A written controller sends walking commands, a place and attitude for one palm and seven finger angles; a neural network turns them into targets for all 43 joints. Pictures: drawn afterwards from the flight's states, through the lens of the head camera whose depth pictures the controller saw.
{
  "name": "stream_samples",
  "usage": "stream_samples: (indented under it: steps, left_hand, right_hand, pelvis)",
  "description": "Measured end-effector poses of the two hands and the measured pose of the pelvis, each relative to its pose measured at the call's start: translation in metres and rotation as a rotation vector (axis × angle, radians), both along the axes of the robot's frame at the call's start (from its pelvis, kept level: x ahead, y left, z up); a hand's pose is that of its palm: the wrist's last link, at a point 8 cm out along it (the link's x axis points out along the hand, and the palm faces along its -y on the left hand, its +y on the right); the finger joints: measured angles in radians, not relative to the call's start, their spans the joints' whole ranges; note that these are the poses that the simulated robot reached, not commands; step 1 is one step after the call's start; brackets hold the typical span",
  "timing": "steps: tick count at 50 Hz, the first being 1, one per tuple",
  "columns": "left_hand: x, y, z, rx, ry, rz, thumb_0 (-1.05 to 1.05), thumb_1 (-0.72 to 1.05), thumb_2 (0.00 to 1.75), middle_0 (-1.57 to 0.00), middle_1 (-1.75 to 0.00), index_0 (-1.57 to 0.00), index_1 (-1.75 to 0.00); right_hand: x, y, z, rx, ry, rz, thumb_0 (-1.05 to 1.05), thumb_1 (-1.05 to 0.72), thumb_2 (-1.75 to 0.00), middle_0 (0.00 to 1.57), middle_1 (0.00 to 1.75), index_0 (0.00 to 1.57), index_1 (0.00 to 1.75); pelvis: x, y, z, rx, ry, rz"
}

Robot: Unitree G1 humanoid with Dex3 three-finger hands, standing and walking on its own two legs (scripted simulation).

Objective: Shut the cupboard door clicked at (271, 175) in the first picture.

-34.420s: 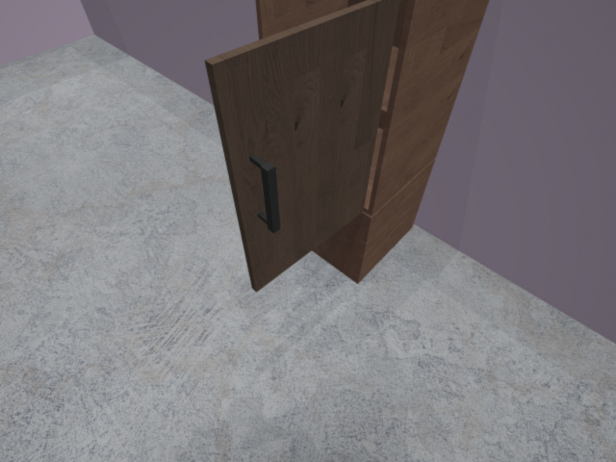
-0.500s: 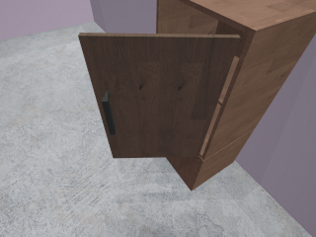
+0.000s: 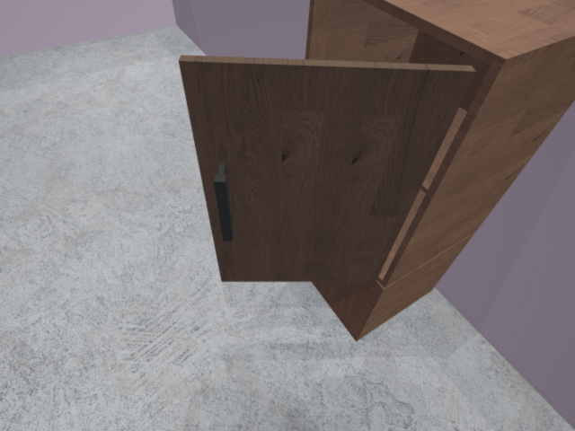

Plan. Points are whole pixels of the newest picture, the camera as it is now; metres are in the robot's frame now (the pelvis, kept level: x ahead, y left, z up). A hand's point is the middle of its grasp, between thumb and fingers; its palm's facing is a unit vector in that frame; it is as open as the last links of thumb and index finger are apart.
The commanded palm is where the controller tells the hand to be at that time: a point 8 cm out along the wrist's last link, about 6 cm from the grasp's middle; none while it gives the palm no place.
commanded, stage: come to a stop and stand still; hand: left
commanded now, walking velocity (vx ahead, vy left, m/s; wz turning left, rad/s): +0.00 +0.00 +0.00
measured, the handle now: (225, 203) +0.49 +0.15 -0.01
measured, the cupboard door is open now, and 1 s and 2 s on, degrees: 59 59 59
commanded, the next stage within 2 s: look again from close up in 0.62 s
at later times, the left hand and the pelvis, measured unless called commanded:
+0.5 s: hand out of the picture +0.07 +0.18 -0.18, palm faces -0.01 -0.98 -0.18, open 7.4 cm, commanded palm none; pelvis +0.04 +0.01 +0.00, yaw -1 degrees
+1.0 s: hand out of the picture +0.06 +0.17 -0.18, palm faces -0.01 -0.98 -0.18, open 7.4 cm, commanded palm none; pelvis +0.05 +0.00 +0.00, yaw -1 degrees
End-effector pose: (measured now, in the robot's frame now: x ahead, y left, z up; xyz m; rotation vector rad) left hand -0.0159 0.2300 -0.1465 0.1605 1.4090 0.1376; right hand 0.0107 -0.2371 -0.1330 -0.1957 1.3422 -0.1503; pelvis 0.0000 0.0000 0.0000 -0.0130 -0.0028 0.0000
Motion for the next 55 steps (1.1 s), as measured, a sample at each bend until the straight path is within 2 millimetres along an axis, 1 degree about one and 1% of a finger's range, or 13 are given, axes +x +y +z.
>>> stream_samples:
  steps: [3,6,11,15,21,27,34,42,47,55]
  left_hand:
    - [0.002,-0.002,-0.001,-0.01,0.015,-0.001,0.01,0.91,0.89,-0.2,-0.3,-0.2,-0.3]
    - [0.01,-0.004,-0.002,-0.018,0.015,-0.003,0.01,0.91,0.89,-0.2,-0.3,-0.2,-0.3]
    - [0.033,-0.006,-0.005,-0.025,-0.013,-0.008,0.01,0.91,0.89,-0.2,-0.3,-0.2,-0.3]
    - [0.053,-0.006,-0.006,-0.026,-0.046,-0.014,0.01,0.91,0.89,-0.2,-0.3,-0.2,-0.3]
    - [0.077,-0.002,-0.006,-0.017,-0.081,-0.026,0.01,0.91,0.89,-0.2,-0.3,-0.2,-0.3]
    - [0.089,0.003,-0.004,-0.004,-0.09,-0.032,0.01,0.91,0.89,-0.2,-0.3,-0.2,-0.3]
    - [0.091,0.005,-0.003,0.005,-0.082,-0.03,0.01,0.91,0.89,-0.2,-0.3,-0.2,-0.3]
    - [0.082,0.0,-0.003,-0.001,-0.052,-0.023,0.01,0.91,0.89,-0.2,-0.3,-0.2,-0.3]
    - [0.074,-0.006,-0.004,-0.01,-0.036,-0.016,0.01,0.91,0.89,-0.2,-0.3,-0.2,-0.3]
    - [0.065,-0.014,-0.006,-0.024,-0.017,-0.007,0.01,0.91,0.89,-0.2,-0.3,-0.2,-0.3]
  right_hand:
    - [0.01,0.004,0.0,0.003,-0.009,0.0,0.01,-0.91,-0.9,0.2,0.29,0.2,0.3]
    - [0.022,0.008,0.001,0.006,-0.026,0.001,0.01,-0.91,-0.9,0.2,0.29,0.2,0.3]
    - [0.041,0.01,0.001,-0.002,-0.053,0.002,0.01,-0.92,-0.9,0.2,0.29,0.2,0.3]
    - [0.052,0.011,0.002,-0.007,-0.066,0.004,0.01,-0.92,-0.9,0.2,0.29,0.2,0.3]
    - [0.06,0.012,0.001,-0.011,-0.067,-0.003,0.0,-0.92,-0.9,0.2,0.29,0.2,0.3]
    - [0.057,0.012,0.0,-0.01,-0.044,-0.014,0.0,-0.92,-0.9,0.2,0.29,0.2,0.3]
    - [0.047,0.013,-0.003,-0.003,-0.008,-0.025,0.0,-0.91,-0.9,0.2,0.29,0.2,0.3]
    - [0.038,0.012,-0.003,0.003,0.024,-0.028,0.0,-0.91,-0.9,0.2,0.29,0.2,0.3]
    - [0.037,0.011,-0.003,0.004,0.03,-0.028,0.0,-0.91,-0.9,0.2,0.29,0.2,0.3]
    - [0.042,0.008,-0.002,0.001,0.019,-0.025,0.0,-0.91,-0.9,0.2,0.29,0.2,0.3]
  pelvis:
    - [0.007,0.002,0.001,0.0,0.001,-0.004]
    - [0.013,0.003,0.001,0.001,0.001,-0.006]
    - [0.024,0.005,0.001,0.0,-0.004,-0.008]
    - [0.031,0.005,0.0,0.001,-0.008,-0.009]
    - [0.038,0.006,0.0,0.002,-0.011,-0.012]
    - [0.044,0.006,0.0,0.003,-0.012,-0.014]
    - [0.047,0.005,0.0,0.004,-0.016,-0.014]
    - [0.047,0.003,0.0,0.006,-0.015,-0.012]
    - [0.047,0.0,0.001,0.006,-0.016,-0.01]
    - [0.047,-0.003,0.001,0.005,-0.017,-0.009]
